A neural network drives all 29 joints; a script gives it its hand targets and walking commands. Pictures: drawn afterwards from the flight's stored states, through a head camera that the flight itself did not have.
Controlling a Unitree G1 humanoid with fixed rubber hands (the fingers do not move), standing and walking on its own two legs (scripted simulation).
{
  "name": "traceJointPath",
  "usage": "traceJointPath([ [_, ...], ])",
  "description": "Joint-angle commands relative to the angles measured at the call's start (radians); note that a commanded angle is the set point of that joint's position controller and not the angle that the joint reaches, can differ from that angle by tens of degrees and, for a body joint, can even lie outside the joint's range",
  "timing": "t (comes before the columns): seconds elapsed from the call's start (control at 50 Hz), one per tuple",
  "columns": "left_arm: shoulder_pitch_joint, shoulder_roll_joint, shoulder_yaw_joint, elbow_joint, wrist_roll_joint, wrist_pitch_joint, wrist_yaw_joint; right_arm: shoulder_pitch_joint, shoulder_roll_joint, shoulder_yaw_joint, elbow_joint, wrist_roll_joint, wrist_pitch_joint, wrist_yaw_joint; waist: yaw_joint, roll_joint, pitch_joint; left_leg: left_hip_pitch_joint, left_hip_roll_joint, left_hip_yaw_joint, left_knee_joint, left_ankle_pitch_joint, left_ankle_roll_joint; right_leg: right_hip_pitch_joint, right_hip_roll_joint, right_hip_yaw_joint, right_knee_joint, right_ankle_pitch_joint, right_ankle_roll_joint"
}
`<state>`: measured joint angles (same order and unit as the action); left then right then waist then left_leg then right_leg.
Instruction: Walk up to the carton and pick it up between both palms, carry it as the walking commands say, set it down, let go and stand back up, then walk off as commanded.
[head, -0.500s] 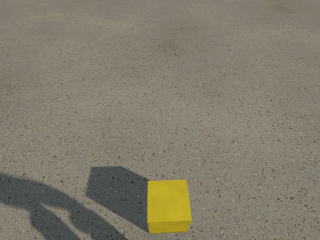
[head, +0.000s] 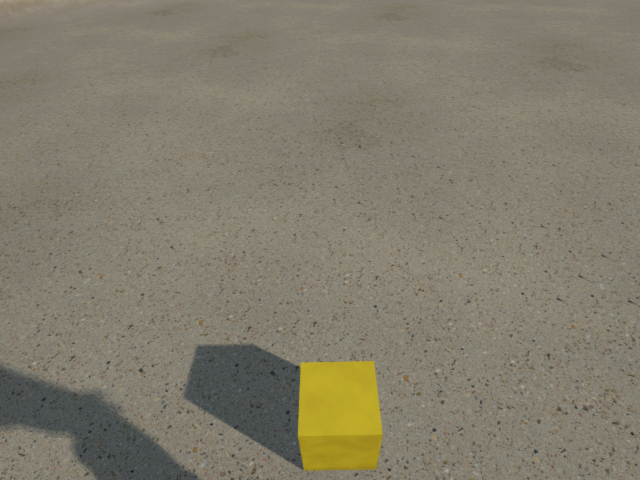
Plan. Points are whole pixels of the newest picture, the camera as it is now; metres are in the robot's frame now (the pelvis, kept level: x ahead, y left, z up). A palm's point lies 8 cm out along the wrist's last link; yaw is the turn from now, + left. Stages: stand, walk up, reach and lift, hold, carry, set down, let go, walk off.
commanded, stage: walk up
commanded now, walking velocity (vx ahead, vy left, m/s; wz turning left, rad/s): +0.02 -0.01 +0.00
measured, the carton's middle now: (338, 416) +0.50 +0.01 -0.65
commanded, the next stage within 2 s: stand in 1.64 s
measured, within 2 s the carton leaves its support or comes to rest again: neither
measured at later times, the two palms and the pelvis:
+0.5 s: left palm out of the picture +0.10 +0.19 -0.14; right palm out of the picture -0.06 -0.26 -0.14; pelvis +0.04 -0.06 +0.00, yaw -1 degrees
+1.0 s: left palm out of the picture +0.03 +0.24 -0.15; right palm out of the picture +0.16 -0.25 -0.13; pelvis +0.06 -0.01 -0.01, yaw +3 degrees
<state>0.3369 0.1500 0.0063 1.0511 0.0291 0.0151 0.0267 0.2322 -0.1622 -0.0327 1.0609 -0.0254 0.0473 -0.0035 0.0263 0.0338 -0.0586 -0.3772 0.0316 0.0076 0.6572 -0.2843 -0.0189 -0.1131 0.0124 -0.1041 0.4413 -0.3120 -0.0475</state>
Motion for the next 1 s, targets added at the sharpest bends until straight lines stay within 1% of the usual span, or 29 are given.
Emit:
traceJointPath([
  [0.0,-0.069,0.133,0.018,-0.053,-0.008,-0.038,0.007,0.006,-0.105,-0.024,-0.006,-0.015,-0.027,-0.001,-0.048,-0.064,0.226,0.023,0.013,-0.007,0.028,0.007,-0.006,-0.189,-0.247,0.217,-0.256,0.04,-0.049],
  [0.04,-0.008,0.132,0.019,-0.013,-0.012,-0.046,0.007,0.02,-0.069,-0.009,-0.014,-0.004,-0.036,-0.013,-0.043,-0.073,0.197,0.074,-0.003,0.019,-0.138,0.027,0.0,-0.129,-0.236,0.2,-0.222,0.154,-0.055],
  [0.06,0.02,0.132,0.031,0.019,0.0,-0.047,0.002,0.047,-0.054,0.002,-0.004,0.006,-0.043,-0.011,-0.048,-0.092,0.136,0.131,-0.01,0.06,-0.194,0.018,-0.01,-0.089,-0.225,0.165,-0.218,0.014,-0.038],
  [0.08,0.063,0.182,0.052,0.005,-0.001,-0.034,-0.005,0.07,-0.066,-0.003,-0.005,0.002,-0.042,-0.006,-0.052,-0.215,0.087,0.19,-0.032,0.115,-0.123,-0.077,0.015,-0.13,-0.198,0.168,-0.219,-0.32,-0.047],
  [0.1,0.057,0.175,0.05,-0.004,0.004,-0.023,-0.006,0.086,-0.08,-0.011,-0.002,0.002,-0.046,-0.011,-0.075,-0.189,0.115,0.262,-0.01,0.098,-0.137,-0.122,0.026,-0.247,-0.199,0.193,-0.194,-0.406,-0.038],
  [0.12,0.052,0.145,0.031,-0.009,0.01,-0.015,-0.013,0.115,-0.115,-0.024,0.007,-0.005,-0.052,-0.021,-0.1,-0.092,0.165,0.348,0.058,0.009,-0.202,-0.21,0.044,-0.38,-0.164,0.195,-0.146,-0.43,-0.015],
  [0.16,0.018,0.058,0.02,-0.043,0.002,-0.024,-0.026,0.254,-0.19,-0.037,0.03,-0.018,-0.068,-0.038,-0.121,0.212,0.211,0.352,0.368,-0.459,-0.514,-0.507,0.147,-0.537,-0.056,0.065,0.218,-0.206,0.065],
  [0.18,-0.051,0.08,0.036,-0.074,0.001,-0.017,-0.033,0.28,-0.203,-0.048,0.03,-0.024,-0.067,-0.039,-0.126,0.242,0.252,0.281,0.427,-0.53,-0.589,-0.53,0.19,-0.553,-0.062,0.065,0.387,-0.156,0.083],
  [0.22,-0.087,0.084,0.041,-0.074,0.003,-0.027,-0.042,0.252,-0.156,-0.035,0.024,-0.023,-0.082,-0.042,-0.098,0.076,0.238,0.256,0.386,-0.441,-0.574,-0.351,0.188,-0.546,-0.099,0.119,0.487,-0.069,0.082],
  [0.3,0.024,0.062,0.02,-0.038,0.003,-0.031,-0.055,0.149,-0.107,-0.017,-0.025,-0.012,-0.108,-0.031,-0.042,0.115,0.161,0.224,0.241,-0.104,-0.506,-0.031,0.108,-0.364,-0.091,0.045,0.354,0.054,0.091],
  [0.34,-0.041,0.063,0.022,-0.074,-0.009,-0.021,-0.056,0.195,-0.111,-0.024,-0.013,-0.018,-0.113,-0.029,-0.045,0.141,0.196,0.137,0.221,-0.078,-0.525,-0.024,0.111,-0.302,-0.081,0.02,0.252,0.093,0.111],
  [0.38,-0.075,0.036,0.022,-0.083,-0.024,-0.028,-0.033,0.199,-0.089,-0.013,0.024,-0.003,-0.095,-0.035,-0.032,0.135,0.184,0.142,0.126,0.033,-0.371,0.503,0.083,-0.167,-0.039,-0.002,0.052,0.129,0.104],
  [0.4,-0.037,0.045,0.022,-0.051,-0.023,-0.034,-0.026,0.193,-0.109,-0.017,0.046,0.009,-0.086,-0.029,-0.015,0.154,0.134,0.152,0.103,0.068,-0.312,0.476,0.07,-0.091,-0.031,-0.06,-0.026,0.182,0.113],
  [0.44,0.036,0.121,0.048,-0.009,-0.016,-0.03,-0.03,0.242,-0.133,-0.028,0.024,0.003,-0.087,-0.016,-0.009,0.084,0.062,0.06,0.113,0.038,-0.353,-0.127,0.071,0.028,-0.061,-0.099,0.067,0.09,0.088],
  [0.48,0.083,0.187,0.077,-0.025,-0.009,-0.032,-0.03,0.206,-0.128,-0.029,0.001,-0.003,-0.083,-0.008,0.013,-0.061,0.092,-0.075,0.07,0.036,-0.186,-0.324,0.047,0.008,-0.221,0.115,-0.054,-0.221,0.048],
  [0.5,0.108,0.219,0.087,-0.028,-0.005,-0.037,-0.018,0.218,-0.08,-0.021,-0.007,-0.014,-0.074,-0.005,0.026,-0.207,0.153,-0.147,0.018,0.086,0.031,-0.242,0.008,-0.018,-0.388,0.35,-0.246,-0.399,0.02],
  [0.52,0.184,0.313,0.106,-0.026,0.0,-0.033,-0.002,0.213,-0.083,-0.017,-0.01,-0.026,-0.041,-0.009,0.042,-0.256,0.105,-0.226,-0.019,0.024,0.295,-0.27,-0.009,-0.022,-0.572,0.613,-0.375,-0.51,-0.02],
  [0.54,0.142,0.29,0.098,-0.041,0.006,-0.028,0.008,0.174,-0.086,-0.027,-0.004,-0.025,-0.02,-0.013,0.01,-0.169,0.148,-0.198,0.01,-0.038,0.376,-0.207,-0.01,-0.112,-0.534,0.563,-0.351,-0.307,-0.041],
  [0.56,0.071,0.263,0.099,-0.059,-0.003,-0.022,0.023,0.161,-0.082,-0.033,0.001,-0.023,-0.007,-0.011,-0.012,-0.208,0.188,-0.205,0.039,-0.034,0.392,-0.197,-0.022,-0.133,-0.509,0.433,-0.259,0.114,-0.045],
  [0.6,0.042,0.226,0.081,-0.062,-0.023,-0.031,0.034,0.2,-0.104,-0.048,0.02,-0.016,-0.004,-0.006,-0.026,-0.155,0.072,-0.193,0.053,-0.047,0.483,-0.155,-0.034,-0.058,-0.468,0.285,-0.131,0.51,-0.044],
  [0.64,0.036,0.211,0.078,-0.07,-0.018,-0.028,0.038,0.149,-0.115,-0.046,0.005,-0.01,0.014,0.006,-0.019,-0.2,0.023,-0.151,0.025,-0.023,0.47,-0.119,-0.037,-0.095,-0.427,0.201,-0.102,0.599,-0.042],
  [0.68,0.043,0.186,0.078,-0.07,-0.009,-0.018,0.042,0.134,-0.089,-0.035,0.004,-0.01,0.027,0.011,-0.019,-0.235,0.015,-0.117,0.026,-0.003,0.497,-0.079,-0.046,-0.184,-0.413,0.16,-0.146,0.385,-0.051],
  [0.74,-0.015,0.2,0.083,-0.098,-0.002,-0.011,0.029,0.088,-0.083,-0.028,-0.023,0.002,0.044,0.023,-0.024,-0.309,0.038,-0.072,-0.009,0.037,0.367,-0.088,-0.065,-0.248,-0.369,0.093,-0.142,0.345,-0.05],
  [0.82,0.008,0.231,0.101,-0.093,0.018,-0.002,0.023,-0.008,-0.077,-0.006,-0.068,0.008,0.042,0.035,-0.002,-0.256,0.088,-0.002,-0.006,0.044,0.107,-0.11,-0.046,-0.273,-0.378,0.149,-0.195,0.042,-0.066],
  [0.88,0.013,0.257,0.099,-0.082,0.004,0.007,0.011,0.022,-0.094,-0.002,-0.064,0.017,0.01,0.024,-0.019,-0.22,0.051,0.107,-0.042,0.101,-0.148,-0.032,-0.039,-0.213,-0.345,0.132,-0.078,0.223,-0.037],
  [0.9,0.001,0.236,0.098,-0.084,-0.011,0.009,0.007,0.095,-0.104,-0.001,-0.054,0.009,-0.004,0.016,-0.046,-0.209,-0.004,0.211,-0.008,0.074,-0.249,0.042,-0.026,-0.212,-0.323,0.107,-0.023,0.228,0.004],
  [0.92,0.046,0.175,0.077,-0.089,-0.009,0.011,0.001,0.101,-0.147,-0.011,-0.039,0.003,-0.02,0.01,-0.038,-0.034,-0.01,0.255,0.078,-0.01,-0.339,0.101,0.003,-0.254,-0.243,0.051,0.081,0.158,0.039],
  [0.94,0.045,0.112,0.049,-0.122,-0.007,0.011,0.001,0.049,-0.252,-0.039,-0.054,-0.006,-0.022,0.002,-0.034,0.295,0.026,0.268,0.29,-0.239,-0.357,0.378,0.059,-0.426,-0.133,-0.012,0.25,-0.108,0.093],
  [0.98,0.006,0.117,0.056,-0.122,-0.012,0.04,0.01,-0.004,-0.23,-0.04,-0.066,-0.001,-0.02,-0.002,-0.019,0.186,0.029,0.135,0.317,-0.189,-0.39,0.284,0.131,-0.369,-0.109,0.082,0.456,-0.271,0.09],
])
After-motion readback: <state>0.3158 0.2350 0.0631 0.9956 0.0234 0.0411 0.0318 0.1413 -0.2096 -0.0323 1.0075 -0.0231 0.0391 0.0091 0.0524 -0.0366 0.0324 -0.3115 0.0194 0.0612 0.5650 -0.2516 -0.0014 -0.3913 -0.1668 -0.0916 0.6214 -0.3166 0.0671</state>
